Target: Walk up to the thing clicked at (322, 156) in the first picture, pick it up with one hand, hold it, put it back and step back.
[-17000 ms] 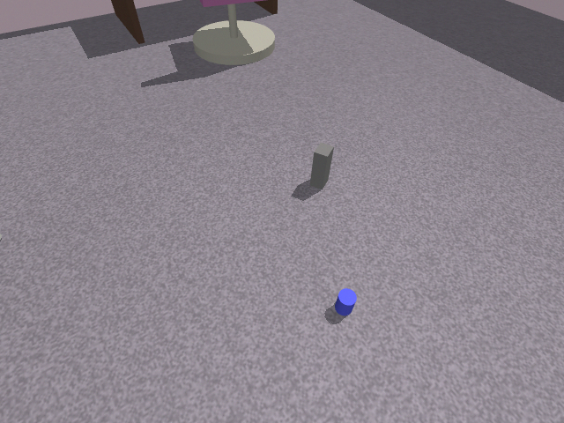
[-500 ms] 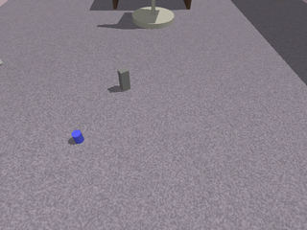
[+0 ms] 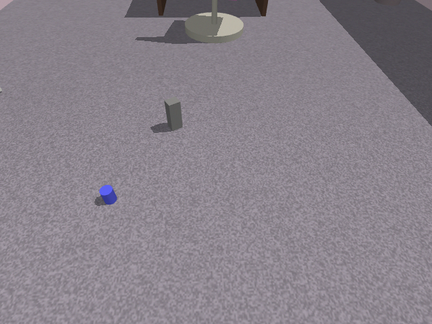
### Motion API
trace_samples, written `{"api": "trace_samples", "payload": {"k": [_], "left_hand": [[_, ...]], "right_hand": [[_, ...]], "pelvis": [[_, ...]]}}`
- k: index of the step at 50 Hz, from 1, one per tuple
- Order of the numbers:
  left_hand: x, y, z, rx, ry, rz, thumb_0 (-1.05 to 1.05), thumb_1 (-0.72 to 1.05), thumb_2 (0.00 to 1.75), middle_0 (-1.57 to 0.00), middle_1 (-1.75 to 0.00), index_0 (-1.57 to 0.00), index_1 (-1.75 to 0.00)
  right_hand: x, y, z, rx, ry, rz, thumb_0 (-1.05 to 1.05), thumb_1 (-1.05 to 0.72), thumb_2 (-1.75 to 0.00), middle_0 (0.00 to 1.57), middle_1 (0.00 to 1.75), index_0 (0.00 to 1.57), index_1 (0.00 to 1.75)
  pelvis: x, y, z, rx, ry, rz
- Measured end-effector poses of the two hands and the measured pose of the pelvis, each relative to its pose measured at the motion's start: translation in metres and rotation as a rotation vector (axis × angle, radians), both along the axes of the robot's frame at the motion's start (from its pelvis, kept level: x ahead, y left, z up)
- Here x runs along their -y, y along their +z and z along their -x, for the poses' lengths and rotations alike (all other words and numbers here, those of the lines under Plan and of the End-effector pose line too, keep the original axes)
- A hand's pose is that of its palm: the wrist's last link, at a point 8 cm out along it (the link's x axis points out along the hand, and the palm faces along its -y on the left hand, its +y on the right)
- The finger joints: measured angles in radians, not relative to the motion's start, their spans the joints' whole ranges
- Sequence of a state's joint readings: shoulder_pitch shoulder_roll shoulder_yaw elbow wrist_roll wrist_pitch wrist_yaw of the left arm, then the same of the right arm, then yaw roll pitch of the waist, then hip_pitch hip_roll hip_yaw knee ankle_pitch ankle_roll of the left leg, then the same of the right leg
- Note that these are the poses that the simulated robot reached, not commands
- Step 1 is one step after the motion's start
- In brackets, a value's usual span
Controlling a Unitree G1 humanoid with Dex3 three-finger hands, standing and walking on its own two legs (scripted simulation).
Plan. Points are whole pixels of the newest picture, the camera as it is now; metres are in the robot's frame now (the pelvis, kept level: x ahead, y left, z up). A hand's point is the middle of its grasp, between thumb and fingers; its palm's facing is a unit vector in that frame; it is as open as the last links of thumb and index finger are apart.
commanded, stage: stand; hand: left
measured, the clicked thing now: (173, 114) +1.46 +0.26 -0.67
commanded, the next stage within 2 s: walk up in 0.72 s
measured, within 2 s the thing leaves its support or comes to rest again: neither
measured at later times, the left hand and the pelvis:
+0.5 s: hand out of the picture +0.06 +0.26 -0.16, palm faces -0.01 -0.94 -0.34, open 7.4 cm; pelvis +0.00 +0.00 +0.00, yaw +0 degrees
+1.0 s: hand out of the picture +0.06 +0.35 -0.17, palm faces +0.07 -0.92 -0.37, open 7.4 cm; pelvis +0.06 +0.05 -0.02, yaw +3 degrees
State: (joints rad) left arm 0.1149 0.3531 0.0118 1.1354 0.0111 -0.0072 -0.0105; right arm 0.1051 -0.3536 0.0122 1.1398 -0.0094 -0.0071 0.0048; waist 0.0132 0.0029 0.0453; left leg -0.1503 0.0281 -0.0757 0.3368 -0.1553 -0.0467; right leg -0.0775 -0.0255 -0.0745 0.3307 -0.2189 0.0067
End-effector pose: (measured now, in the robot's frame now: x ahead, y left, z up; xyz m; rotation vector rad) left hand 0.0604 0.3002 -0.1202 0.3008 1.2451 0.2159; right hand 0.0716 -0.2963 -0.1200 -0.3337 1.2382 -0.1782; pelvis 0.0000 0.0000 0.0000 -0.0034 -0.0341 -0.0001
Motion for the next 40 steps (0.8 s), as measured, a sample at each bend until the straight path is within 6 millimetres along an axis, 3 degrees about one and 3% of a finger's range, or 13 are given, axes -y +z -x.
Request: {"api": "trace_samples", "payload": {"k": [24, 36, 40], "left_hand": [[-0.005, -0.001, 0.008, -0.026, 0.0, -0.004, 0.0, 0.9, 0.9, -0.2, -0.3, -0.2, -0.3], [-0.004, 0.0, 0.002, -0.016, -0.008, -0.004, 0.0, 0.9, 0.9, -0.2, -0.3, -0.2, -0.3], [-0.012, 0.002, -0.001, 0.043, 0.009, 0.01, 0.0, 0.9, 0.9, -0.2, -0.3, -0.2, -0.3]], "right_hand": [[-0.004, -0.002, 0.007, -0.017, -0.003, -0.002, 0.0, -0.9, -0.9, 0.21, 0.3, 0.2, 0.3], [-0.004, -0.001, 0.001, -0.007, -0.003, -0.003, 0.0, -0.9, -0.9, 0.21, 0.3, 0.2, 0.3], [0.001, 0.001, -0.005, 0.012, 0.008, -0.008, 0.01, -0.9, -0.9, 0.21, 0.3, 0.2, 0.3]], "pelvis": [[-0.003, 0.0, 0.001, -0.001, -0.002, -0.001], [-0.004, 0.0, -0.002, -0.002, -0.004, 0.0], [-0.006, -0.003, -0.009, -0.008, 0.021, 0.006]]}}
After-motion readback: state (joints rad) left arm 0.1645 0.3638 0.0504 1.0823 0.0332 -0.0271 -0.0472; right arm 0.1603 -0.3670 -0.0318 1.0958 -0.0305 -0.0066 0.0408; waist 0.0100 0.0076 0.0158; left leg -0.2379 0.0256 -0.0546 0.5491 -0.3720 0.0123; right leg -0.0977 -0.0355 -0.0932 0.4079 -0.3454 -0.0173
